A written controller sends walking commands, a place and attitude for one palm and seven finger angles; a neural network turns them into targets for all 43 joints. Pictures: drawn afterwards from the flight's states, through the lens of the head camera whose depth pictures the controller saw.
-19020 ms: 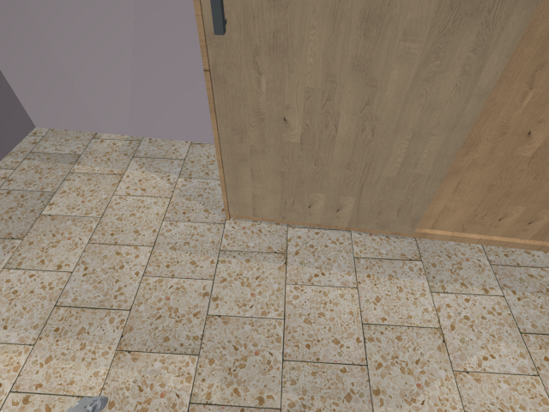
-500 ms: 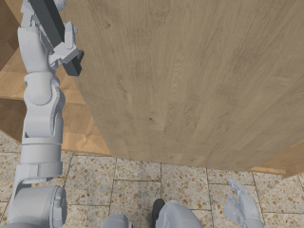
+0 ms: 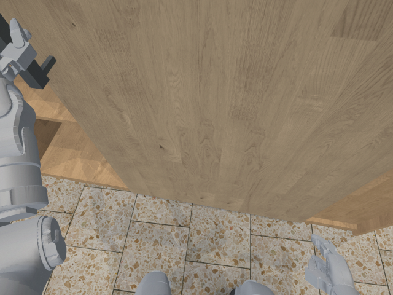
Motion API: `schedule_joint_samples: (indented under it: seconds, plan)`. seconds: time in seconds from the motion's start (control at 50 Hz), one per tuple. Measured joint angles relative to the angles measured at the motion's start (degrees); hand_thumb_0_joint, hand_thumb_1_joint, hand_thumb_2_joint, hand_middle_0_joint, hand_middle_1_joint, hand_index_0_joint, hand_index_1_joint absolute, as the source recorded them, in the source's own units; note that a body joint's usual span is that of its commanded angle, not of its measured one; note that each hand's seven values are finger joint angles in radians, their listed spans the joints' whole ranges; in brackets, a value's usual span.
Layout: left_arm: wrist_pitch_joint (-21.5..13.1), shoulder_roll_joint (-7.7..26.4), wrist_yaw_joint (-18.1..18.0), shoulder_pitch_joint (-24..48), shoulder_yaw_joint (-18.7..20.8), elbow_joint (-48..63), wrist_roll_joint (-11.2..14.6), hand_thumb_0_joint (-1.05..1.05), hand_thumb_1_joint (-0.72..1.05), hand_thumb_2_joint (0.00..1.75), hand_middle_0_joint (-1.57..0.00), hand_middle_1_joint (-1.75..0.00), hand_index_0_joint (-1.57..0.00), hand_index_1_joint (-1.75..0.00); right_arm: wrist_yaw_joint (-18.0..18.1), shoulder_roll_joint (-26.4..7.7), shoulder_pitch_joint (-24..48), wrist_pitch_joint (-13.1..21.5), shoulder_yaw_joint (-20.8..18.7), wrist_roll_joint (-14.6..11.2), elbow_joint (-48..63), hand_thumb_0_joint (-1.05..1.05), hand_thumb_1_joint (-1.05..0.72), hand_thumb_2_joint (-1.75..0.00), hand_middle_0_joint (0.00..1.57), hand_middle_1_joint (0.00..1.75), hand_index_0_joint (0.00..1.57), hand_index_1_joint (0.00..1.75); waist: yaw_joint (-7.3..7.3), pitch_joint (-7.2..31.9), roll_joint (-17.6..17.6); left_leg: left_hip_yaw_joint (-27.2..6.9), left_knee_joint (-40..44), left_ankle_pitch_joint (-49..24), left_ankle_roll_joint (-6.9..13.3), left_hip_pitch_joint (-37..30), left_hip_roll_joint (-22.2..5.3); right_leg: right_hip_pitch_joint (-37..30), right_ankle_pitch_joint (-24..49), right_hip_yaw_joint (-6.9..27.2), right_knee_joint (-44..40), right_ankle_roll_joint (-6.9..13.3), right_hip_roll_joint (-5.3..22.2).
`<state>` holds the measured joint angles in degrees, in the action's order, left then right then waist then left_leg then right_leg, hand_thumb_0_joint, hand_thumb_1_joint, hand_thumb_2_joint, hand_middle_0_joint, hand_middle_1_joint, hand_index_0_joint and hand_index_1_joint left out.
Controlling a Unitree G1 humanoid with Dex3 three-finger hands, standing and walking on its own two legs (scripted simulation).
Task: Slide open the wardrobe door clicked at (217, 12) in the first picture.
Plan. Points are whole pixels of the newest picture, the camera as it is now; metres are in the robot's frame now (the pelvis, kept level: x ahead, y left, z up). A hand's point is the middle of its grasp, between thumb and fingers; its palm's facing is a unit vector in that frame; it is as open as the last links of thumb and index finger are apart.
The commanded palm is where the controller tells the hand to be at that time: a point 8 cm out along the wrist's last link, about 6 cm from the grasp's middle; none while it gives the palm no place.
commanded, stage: step sideways, sliding the door along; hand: left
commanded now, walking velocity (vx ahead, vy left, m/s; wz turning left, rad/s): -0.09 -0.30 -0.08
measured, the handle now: out of the picture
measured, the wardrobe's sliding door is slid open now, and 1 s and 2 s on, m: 0.56 0.56 0.56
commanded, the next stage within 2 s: stop walking and hold the door there in 0.02 s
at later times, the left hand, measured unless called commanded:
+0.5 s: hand (20, 46) +0.42 +0.34 +0.22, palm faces +0.70 -0.70 -0.15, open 7.4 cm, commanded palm +0.37 +0.35 +0.19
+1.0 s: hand (20, 46) +0.41 +0.33 +0.22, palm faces +0.67 -0.73 -0.13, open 7.3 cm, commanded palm +0.37 +0.35 +0.19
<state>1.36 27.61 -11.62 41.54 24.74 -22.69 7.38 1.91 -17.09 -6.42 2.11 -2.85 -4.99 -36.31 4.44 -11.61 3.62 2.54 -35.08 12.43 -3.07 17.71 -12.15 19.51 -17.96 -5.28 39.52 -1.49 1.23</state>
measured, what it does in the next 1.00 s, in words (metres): steps on the spot: right foot, then left foot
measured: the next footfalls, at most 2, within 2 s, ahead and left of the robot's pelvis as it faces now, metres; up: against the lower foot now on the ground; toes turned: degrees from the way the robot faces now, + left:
right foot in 0.16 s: +0.11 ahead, -0.16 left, +0.00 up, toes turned -6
left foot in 0.46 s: +0.11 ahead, +0.05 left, +0.00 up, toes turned +2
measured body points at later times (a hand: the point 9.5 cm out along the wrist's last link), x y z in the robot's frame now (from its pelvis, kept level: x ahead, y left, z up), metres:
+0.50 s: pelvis +0.04 -0.04 +0.00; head +0.07 -0.05 +0.45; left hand +0.38 +0.37 +0.23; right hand +0.17 -0.33 -0.09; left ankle +0.07 +0.05 -0.73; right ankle +0.07 -0.15 -0.73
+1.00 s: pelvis -0.02 -0.05 +0.01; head -0.01 -0.05 +0.46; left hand +0.37 +0.36 +0.23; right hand +0.00 -0.36 -0.09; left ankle +0.07 +0.05 -0.73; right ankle -0.01 -0.18 -0.73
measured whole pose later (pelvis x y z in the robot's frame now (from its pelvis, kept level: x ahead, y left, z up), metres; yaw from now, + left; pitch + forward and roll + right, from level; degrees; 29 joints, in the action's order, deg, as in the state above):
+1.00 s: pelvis -0.02 -0.05 +0.01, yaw -9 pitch -1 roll -2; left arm -5.0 47.9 -7.8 36.7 37.0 -56.4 0.8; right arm 5.9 -19.6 -18.7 1.4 0.5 -3.5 -41.6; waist -4.1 -1.0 0.9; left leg 9.2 -29.8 9.8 0.8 19.3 -6.4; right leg 14.1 -12.2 -3.3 26.9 -0.2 -0.2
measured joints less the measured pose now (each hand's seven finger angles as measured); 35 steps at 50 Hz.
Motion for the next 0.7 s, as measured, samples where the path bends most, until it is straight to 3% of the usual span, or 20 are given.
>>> schedule_joint_samples:
  seconds: [0.06,0.12,0.16,0.18,0.2,0.24,0.3,0.36,0.42,0.46,0.48,0.54,0.6,0.7]
  plan:
    - [0.7,1.5,0.8,1.8,-0.3,-0.1,-0.9,-0.08,0.7,0.78,-0.39,-1.38,-0.04,-1.29,-1.6,1.1,-0.2,0.4,-1.0,0.5,0.2,0.01,-0.91,-0.89,0.19,0.3,0.2,0.3,2.0,-1.7,-1.5,0.7,1.3,4.8,-4.0,-3.0,-2.0,2.6,-7.5,2.6,7.1,-0.1,-2.0]
    - [1.2,3.1,0.5,2.0,0.3,0.2,-1.0,-0.08,0.7,0.77,-0.35,-1.38,-0.03,-1.27,-2.7,1.7,-1.1,1.3,-0.5,0.5,1.5,0.01,-0.91,-0.89,0.19,0.3,0.2,0.3,3.38,-3.6,-1.3,0.7,1.9,5.1,-5.9,-5.6,-4.3,1.2,-4.0,1.4,2.2,0.2,-2.7]
    - [-0.3,5.3,2.0,0.7,1.9,-1.5,-1.6,-0.09,0.7,0.77,-0.35,-1.39,-0.02,-1.26,-3.0,1.9,-1.5,1.9,0.8,0.6,1.7,0.01,-0.91,-0.89,0.19,0.3,0.2,0.3,3.45,-3.6,-1.5,1.0,0.2,6.0,-5.4,-6.0,-5.1,-1.2,2.9,0.5,-5.0,-0.1,-2.6]
    - [-2.7,7.7,3.6,-1.1,3.7,-3.6,-2.5,-0.11,0.68,0.76,-0.36,-1.39,-0.02,-1.26,-3.0,1.9,-0.8,1.6,1.6,0.7,1.5,0.01,-0.91,-0.89,0.2,0.3,0.2,0.3,2.39,-3.4,-1.3,0.8,-2.5,6.5,-4.2,-5.1,-5.6,-1.7,7.4,0.0,-6.4,0.7,-2.9]
    - [-4.6,9.5,4.4,-3.0,5.5,-5.6,-3.5,-0.13,0.66,0.75,-0.37,-1.39,-0.03,-1.26,-2.7,1.7,0.0,1.1,2.1,0.7,1.3,0.01,-0.9,-0.89,0.2,0.3,0.2,0.3,0.76,-3.4,-0.2,-0.7,-7.2,5.8,-2.3,-2.9,-6.0,-1.9,7.2,-0.7,-5.8,2.0,-3.5]
    - [-6.3,11.6,5.3,-6.2,8.5,-8.4,-4.1,-0.16,0.63,0.74,-0.39,-1.39,-0.06,-1.25,-1.5,1.3,1.2,0.7,2.2,0.2,0.6,0.01,-0.9,-0.89,0.2,0.3,0.2,0.3,-1.45,-2.9,-0.4,-4.2,-20.1,14.3,-0.2,2.7,-0.9,-1.0,4.2,-0.3,-4.2,3.7,-2.4]
    - [-6.9,11.5,5.3,-8.8,11.5,-11.3,-4.6,-0.16,0.6,0.75,-0.41,-1.37,-0.1,-1.26,0.3,0.0,1.5,1.7,2.5,0.3,-0.9,0.01,-0.9,-0.89,0.2,0.3,0.2,0.3,-2.71,-1.3,-1.2,-3.5,-27.7,19.9,1.1,7.4,6.9,-0.5,3.5,1.6,-5.2,3.9,-0.2]
    - [-7.2,10.2,4.3,-10.0,13.0,-13.4,-5.4,-0.15,0.58,0.78,-0.41,-1.35,-0.14,-1.26,1.4,-1.2,0.6,1.9,2.9,0.7,-2.0,0.01,-0.91,-0.89,0.2,0.3,0.2,0.3,-3.49,1.4,-1.7,-0.6,-19.6,18.1,1.4,7.3,10.9,-0.5,4.6,2.7,-7.0,3.4,0.8]
    - [-7.4,9.3,3.8,-10.4,12.7,-14.5,-6.0,-0.13,0.57,0.8,-0.41,-1.35,-0.15,-1.26,2.0,-1.7,-1.3,1.5,2.9,0.9,-2.6,0.01,-0.91,-0.89,0.2,0.3,0.2,0.3,-4.15,4.5,-1.9,1.3,-7.9,11.4,1.4,4.3,12.4,-0.8,4.9,2.6,-7.9,3.0,0.5]
    - [-7.4,8.8,3.7,-10.5,11.7,-14.6,-6.0,-0.12,0.57,0.81,-0.42,-1.36,-0.16,-1.26,2.4,-2.2,-3.0,1.1,2.6,0.9,-2.4,0.01,-0.91,-0.89,0.2,0.3,0.2,0.3,-4.42,6.6,-1.0,1.9,1.3,1.2,1.8,0.6,11.4,-1.1,4.5,1.7,-7.5,2.8,-1.0]
    - [-7.3,8.7,3.6,-10.3,10.8,-14.4,-5.9,-0.12,0.57,0.81,-0.42,-1.36,-0.16,-1.25,2.6,-2.1,-3.7,1.0,2.3,0.8,-2.6,0.01,-0.91,-0.89,0.2,0.3,0.2,0.3,-4.49,7.3,-1.0,1.9,2.6,-0.2,3.3,-0.3,10.9,-1.2,4.2,1.5,-7.1,2.7,-1.5]
    - [-7.0,9.5,2.8,-10.9,8.5,-14.4,-5.8,-0.11,0.59,0.8,-0.4,-1.36,-0.14,-1.23,2.3,-0.8,-5.1,0.3,2.3,0.8,-2.3,0.01,-0.91,-0.89,0.2,0.3,0.2,0.3,-3.62,8.5,-3.3,3.7,3.1,2.0,5.2,-1.7,10.7,-1.0,-1.2,2.8,-4.4,1.9,-1.6]
    - [-6.6,10.5,2.9,-12.5,8.4,-14.9,-5.8,-0.1,0.62,0.78,-0.38,-1.34,-0.12,-1.22,2.2,0.0,-6.6,0.8,3.0,1.6,-1.2,0.01,-0.91,-0.89,0.2,0.3,0.2,0.3,-4.22,9.6,-2.9,4.4,5.4,1.1,5.2,-2.4,9.4,-0.2,-4.5,2.8,0.9,1.4,-1.9]
    - [-5.4,13.2,3.0,-12.7,8.9,-16.9,-5.6,-0.1,0.64,0.76,-0.35,-1.31,-0.1,-1.23,2.1,1.4,-8.6,1.3,4.5,1.9,-1.0,0.01,-0.9,-0.89,0.2,0.3,0.2,0.3,-4.84,10.5,-3.0,5.4,7.4,-1.0,4.6,-1.8,7.7,-3.9,-1.5,2.0,-5.4,0.7,-1.0]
